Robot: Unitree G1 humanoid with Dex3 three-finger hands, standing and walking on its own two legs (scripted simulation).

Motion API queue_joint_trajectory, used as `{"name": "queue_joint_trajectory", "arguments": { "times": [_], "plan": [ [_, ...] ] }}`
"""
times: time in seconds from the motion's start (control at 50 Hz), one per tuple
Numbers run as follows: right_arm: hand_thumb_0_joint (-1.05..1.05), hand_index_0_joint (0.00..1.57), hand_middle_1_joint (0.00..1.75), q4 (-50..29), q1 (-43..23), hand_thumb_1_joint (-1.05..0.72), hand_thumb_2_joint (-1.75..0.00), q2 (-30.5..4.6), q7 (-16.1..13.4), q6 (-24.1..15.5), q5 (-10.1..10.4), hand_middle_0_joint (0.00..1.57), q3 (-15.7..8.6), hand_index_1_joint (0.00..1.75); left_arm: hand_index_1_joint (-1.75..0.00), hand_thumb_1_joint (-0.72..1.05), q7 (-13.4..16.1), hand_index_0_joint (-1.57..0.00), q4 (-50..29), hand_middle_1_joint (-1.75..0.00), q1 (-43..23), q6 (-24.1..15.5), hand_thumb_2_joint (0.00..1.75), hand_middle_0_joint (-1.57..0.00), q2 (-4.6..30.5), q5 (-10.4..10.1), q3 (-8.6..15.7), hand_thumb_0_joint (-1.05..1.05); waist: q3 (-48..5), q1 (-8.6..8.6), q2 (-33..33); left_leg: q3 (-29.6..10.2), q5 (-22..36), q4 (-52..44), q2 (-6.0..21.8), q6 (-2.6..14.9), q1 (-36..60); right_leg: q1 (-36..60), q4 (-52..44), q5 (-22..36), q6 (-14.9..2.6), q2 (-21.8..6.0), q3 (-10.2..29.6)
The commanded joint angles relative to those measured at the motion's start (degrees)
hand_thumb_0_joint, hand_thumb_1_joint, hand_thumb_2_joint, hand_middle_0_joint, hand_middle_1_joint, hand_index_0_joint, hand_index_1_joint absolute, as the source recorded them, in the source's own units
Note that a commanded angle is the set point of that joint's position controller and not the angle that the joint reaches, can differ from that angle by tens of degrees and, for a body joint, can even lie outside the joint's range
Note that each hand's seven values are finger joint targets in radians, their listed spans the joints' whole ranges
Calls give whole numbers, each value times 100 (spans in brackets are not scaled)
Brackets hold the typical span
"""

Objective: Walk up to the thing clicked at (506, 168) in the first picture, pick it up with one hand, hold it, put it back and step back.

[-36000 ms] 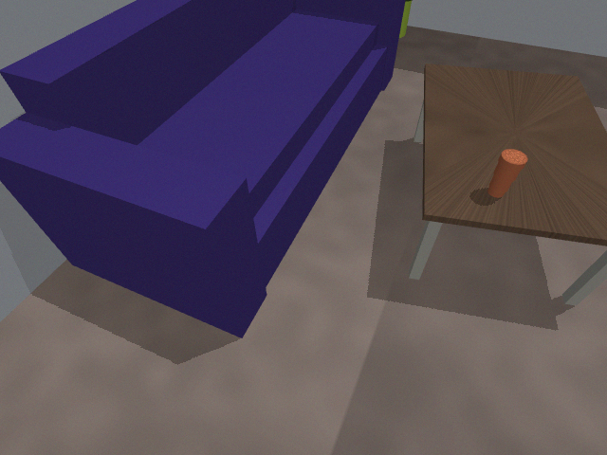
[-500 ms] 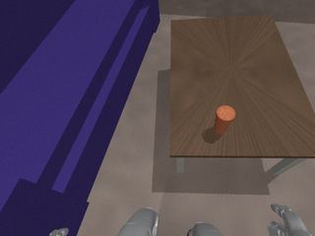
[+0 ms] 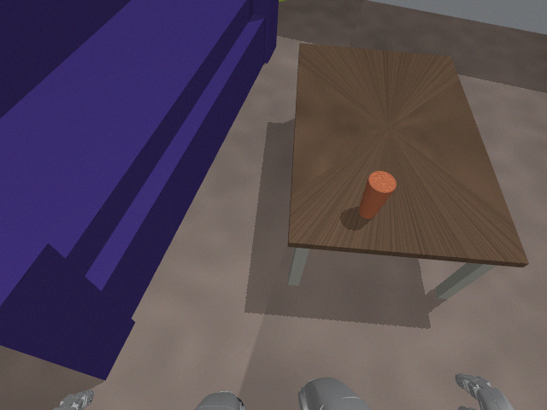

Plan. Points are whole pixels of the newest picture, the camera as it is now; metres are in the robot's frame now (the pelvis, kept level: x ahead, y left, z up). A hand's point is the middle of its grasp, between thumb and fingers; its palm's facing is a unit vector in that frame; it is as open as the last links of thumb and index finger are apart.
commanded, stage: step back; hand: right
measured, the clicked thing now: (374, 197) +0.65 -0.28 -0.30
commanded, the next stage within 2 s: none
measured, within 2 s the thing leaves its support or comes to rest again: neither
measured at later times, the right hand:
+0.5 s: hand out of the picture -0.10 -0.28 -0.17, palm faces -0.06 +0.92 -0.39, open 7.4 cm
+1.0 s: hand out of the picture -0.19 -0.27 -0.16, palm faces +0.03 +0.93 -0.37, open 7.4 cm
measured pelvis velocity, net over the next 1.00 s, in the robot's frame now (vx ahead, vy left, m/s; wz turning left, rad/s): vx -0.33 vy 0.00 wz -0.07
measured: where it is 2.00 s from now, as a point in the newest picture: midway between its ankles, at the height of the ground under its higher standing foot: outside the picture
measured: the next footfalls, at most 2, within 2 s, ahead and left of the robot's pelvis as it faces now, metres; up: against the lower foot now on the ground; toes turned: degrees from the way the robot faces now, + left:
right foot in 0.16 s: -0.05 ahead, -0.14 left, +0.00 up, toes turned -1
left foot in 0.54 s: -0.15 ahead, +0.12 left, +0.00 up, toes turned -2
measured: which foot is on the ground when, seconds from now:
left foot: down 0.00-0.20, up 0.22-0.52, down 0.54-0.96, up 0.98-1.00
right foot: up 0.00-0.14, down 0.16-0.56, up 0.58-0.90, down 0.92-1.00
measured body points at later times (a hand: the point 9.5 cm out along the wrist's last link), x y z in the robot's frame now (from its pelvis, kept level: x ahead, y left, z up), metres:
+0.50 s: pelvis -0.16 +0.00 -0.01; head -0.09 -0.02 +0.43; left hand -0.03 +0.31 -0.11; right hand -0.10 -0.33 -0.14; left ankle -0.19 +0.13 -0.71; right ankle -0.09 -0.14 -0.73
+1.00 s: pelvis -0.33 +0.00 -0.01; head -0.27 -0.02 +0.43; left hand -0.25 +0.31 -0.13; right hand -0.20 -0.32 -0.13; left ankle -0.21 +0.12 -0.71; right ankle -0.34 -0.12 -0.73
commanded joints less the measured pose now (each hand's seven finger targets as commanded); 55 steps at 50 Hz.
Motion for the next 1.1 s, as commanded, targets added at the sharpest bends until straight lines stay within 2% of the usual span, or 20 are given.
{"name": "queue_joint_trajectory", "arguments": {
  "times": [0.0,0.12,0.14,0.18,0.2,0.28,0.38,0.46,0.5,0.54,0.58,0.64,0.78,0.86,0.9,0.92,0.94,0.96,1.02,1.08],
  "plan": [
    [0,20,30,-477,138,-90,-90,-1346,-125,-142,22,20,-448,30,-30,90,62,-20,-460,-30,172,-201,90,-20,815,35,207,0,-1125,-228,1100,-1112,2098,-607,1327,1326,1675,-297,-1173,-158,185,-273,-84],
    [0,20,30,-651,-334,-90,-90,-1574,-76,49,55,20,-518,30,-30,90,48,-20,58,-30,1183,-302,90,-20,864,85,248,0,-1458,116,1157,-896,677,-128,1160,841,508,1617,-4420,1471,-62,-486,-840],
    [0,20,30,-627,-261,-90,-90,-1431,-61,67,109,20,-470,30,-30,90,54,-20,36,-30,1099,-326,90,-20,1043,148,303,0,-1322,89,788,-796,-61,29,873,524,-104,1839,-4514,1540,-219,-602,-447],
    [0,20,30,-735,-385,-90,-90,-1059,-63,76,149,20,-388,30,-30,90,5,-20,-323,-30,558,-325,90,-20,1965,215,543,0,-713,215,-1341,-347,-2021,2170,-664,-145,-1190,642,-5396,529,-1328,-2622,2255],
    [0,20,30,-683,-420,-90,-90,-1325,-130,94,93,20,-523,30,-30,90,51,-20,-565,-30,20,-351,90,-20,2192,253,571,0,-359,250,-1554,-1033,-2180,3333,-385,-227,-853,-413,-5583,660,-1863,-3214,2939],
    [0,20,30,-266,395,-90,-90,-1185,-117,16,209,20,-439,30,-30,90,96,-20,-721,-30,-685,-355,90,-20,1217,178,389,0,-567,-390,-651,-1034,-1191,3767,-921,-221,-968,493,-4553,2961,-920,-1681,164],
    [0,20,30,-431,169,-90,-90,-1114,-171,-67,126,20,-332,30,-30,90,180,-20,-654,-30,251,-283,90,-20,1103,192,384,0,-961,282,-900,-681,-1704,2235,-500,-365,-1410,2371,-4071,3657,-1182,-1971,452],
    [0,20,30,-305,619,-90,-90,-1127,-149,-136,50,20,-394,30,-30,90,180,-20,-746,-30,81,-186,90,-20,1234,98,342,0,-1441,142,-1245,-186,-1373,273,-179,-183,-381,2375,-3465,4322,-1143,-2131,500],
    [0,20,30,-94,976,-90,-90,-1189,-131,-156,32,20,-460,30,-30,90,133,-20,-863,-30,-169,-103,90,-20,1214,20,254,0,-1472,-105,-816,-55,206,-927,-232,-88,543,1636,-3030,3593,-783,-1747,166],
    [0,20,30,-290,630,-90,-90,-1942,-84,-130,-147,20,-628,30,-30,90,156,-20,-940,-30,-195,-71,90,-20,811,-45,145,0,-1221,-67,1370,-2604,1789,-1205,1547,752,1039,-421,-1404,-190,-208,-247,-638],
    [0,20,30,-363,339,-90,-90,-2187,-71,-140,-125,20,-676,30,-30,90,257,-20,-797,-30,-558,-38,90,-20,1142,61,306,0,-792,-341,1352,-3185,1079,-1585,2130,1590,-526,113,217,-975,-176,-110,342],
    [0,20,30,-545,-412,-90,-90,-1448,-126,-168,-124,20,-441,30,-30,90,164,-20,-491,-30,166,-40,90,-20,1063,-72,286,0,-640,237,902,-1308,1453,-1107,1116,939,34,-401,718,133,-204,27,389],
    [0,20,30,-503,292,-90,-90,-1381,-131,-111,-19,20,-477,30,-30,90,109,-20,-559,-30,137,-214,90,-20,844,55,174,0,-1239,-220,1209,-1250,2511,-450,1373,1330,1863,-212,-1729,-164,174,-391,-210],
    [0,20,30,-621,-47,-90,-90,-1553,-88,27,14,20,-509,30,-30,90,82,-20,-199,-30,703,-275,90,-20,821,97,177,0,-1644,-15,1263,-1066,1965,-33,1268,999,1370,991,-3994,924,-12,-517,-680],
    [0,20,30,-649,-217,-90,-90,-1408,-70,75,90,20,-445,30,-30,90,81,-20,-61,-30,849,-310,90,-20,1055,191,246,0,-1560,106,861,-917,800,206,918,535,246,1753,-4584,1743,-274,-693,-329],
    [0,20,30,-710,-193,-90,-90,-1150,-58,65,125,20,-377,30,-30,90,61,-20,-130,-30,819,-327,90,-20,1424,253,365,0,-1302,99,-285,-708,-546,985,138,172,-837,1809,-4724,1512,-571,-1568,1160],
    [0,20,30,-772,-408,-90,-90,-1073,-145,63,126,20,-376,30,-30,90,37,-20,-303,-30,375,-278,90,-20,1968,224,488,0,-942,304,-1343,-455,-2076,2270,-670,-141,-1030,709,-5173,1492,-1518,-2743,2138],
    [0,20,30,-730,-363,-90,-90,-1310,-202,89,105,20,-504,30,-30,90,66,-20,-496,-30,-44,-300,90,-20,2121,217,495,0,-489,275,-1472,-936,-2325,3319,-327,-239,-683,-483,-5441,1424,-1902,-3260,2768],
    [0,20,30,-372,164,-90,-90,-1304,-141,47,189,20,-443,30,-30,90,109,-20,-640,-30,-620,-320,90,-20,1265,182,305,0,-543,-241,-371,-980,-1486,3770,-800,-172,-775,317,-4418,3397,-1220,-1979,442],
    [0,20,30,-470,81,-90,-90,-1121,-197,-31,124,20,-328,30,-30,90,127,-20,-642,-30,-137,-262,90,-20,1193,234,300,0,-715,92,-583,-669,-1537,3241,-696,-299,-848,857,-4156,3582,-1150,-1761,170]
  ]
}}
